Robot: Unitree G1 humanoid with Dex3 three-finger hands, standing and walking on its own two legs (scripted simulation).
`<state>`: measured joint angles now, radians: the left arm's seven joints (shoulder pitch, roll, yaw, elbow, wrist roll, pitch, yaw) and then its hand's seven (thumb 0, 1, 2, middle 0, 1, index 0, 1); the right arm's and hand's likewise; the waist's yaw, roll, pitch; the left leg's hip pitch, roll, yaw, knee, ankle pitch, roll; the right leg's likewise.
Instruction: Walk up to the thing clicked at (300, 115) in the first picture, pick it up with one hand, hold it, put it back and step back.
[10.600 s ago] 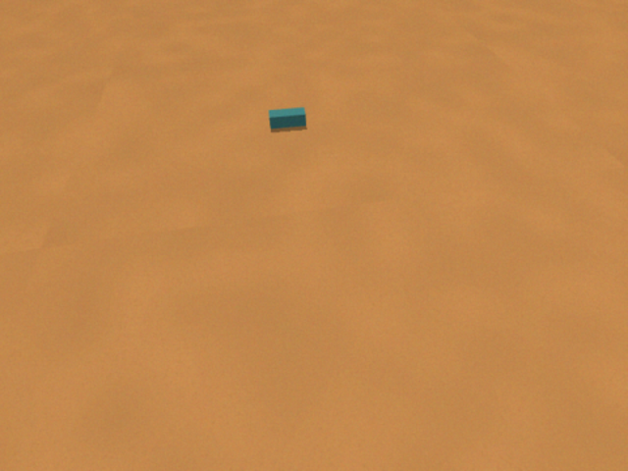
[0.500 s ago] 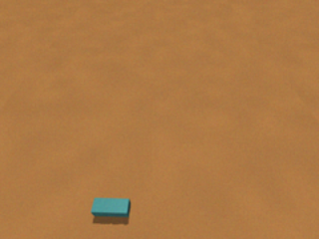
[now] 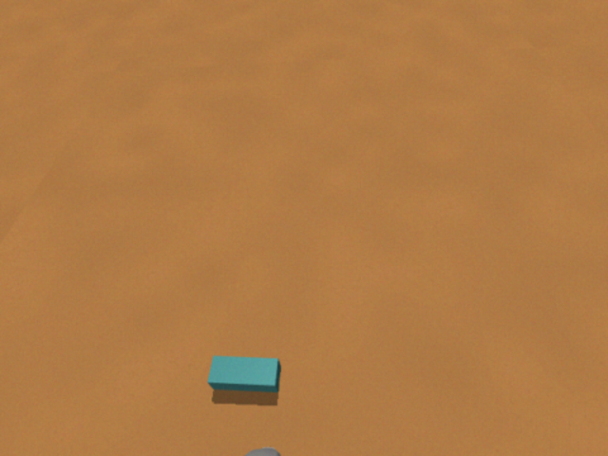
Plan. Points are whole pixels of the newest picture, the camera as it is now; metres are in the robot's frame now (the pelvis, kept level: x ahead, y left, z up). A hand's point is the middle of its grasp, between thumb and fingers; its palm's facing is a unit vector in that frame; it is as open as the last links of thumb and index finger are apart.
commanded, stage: walk up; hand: left
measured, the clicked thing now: (245, 374) +0.46 +0.27 -0.73
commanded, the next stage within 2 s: none
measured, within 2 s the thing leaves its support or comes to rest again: neither
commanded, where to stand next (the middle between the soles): +0.06 +0.04 m, yaw -3 degrees
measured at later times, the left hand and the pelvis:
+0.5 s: hand out of the picture +0.08 +0.34 -0.16, palm faces -0.05 -0.92 -0.38, open 7.4 cm; pelvis +0.02 +0.07 -0.02, yaw -1 degrees
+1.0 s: hand out of the picture +0.10 +0.31 -0.15, palm faces -0.10 -0.92 -0.39, open 7.4 cm; pelvis -0.01 +0.05 -0.01, yaw -4 degrees
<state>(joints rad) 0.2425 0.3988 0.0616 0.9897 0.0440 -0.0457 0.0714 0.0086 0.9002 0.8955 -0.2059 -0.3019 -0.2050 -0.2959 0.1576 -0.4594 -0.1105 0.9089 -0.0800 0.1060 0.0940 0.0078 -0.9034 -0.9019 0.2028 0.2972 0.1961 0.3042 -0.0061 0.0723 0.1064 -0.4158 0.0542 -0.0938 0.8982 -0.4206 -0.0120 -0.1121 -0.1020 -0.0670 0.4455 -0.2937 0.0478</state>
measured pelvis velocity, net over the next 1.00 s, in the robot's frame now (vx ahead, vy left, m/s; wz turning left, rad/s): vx -0.01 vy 0.05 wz -0.06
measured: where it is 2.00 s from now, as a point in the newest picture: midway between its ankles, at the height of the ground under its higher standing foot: outside the picture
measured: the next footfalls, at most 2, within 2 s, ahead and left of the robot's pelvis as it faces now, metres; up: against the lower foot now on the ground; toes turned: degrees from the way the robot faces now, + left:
left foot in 0.10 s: +0.04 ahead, +0.19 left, +0.00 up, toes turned -3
right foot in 0.38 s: +0.06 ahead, -0.02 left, +0.00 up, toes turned -2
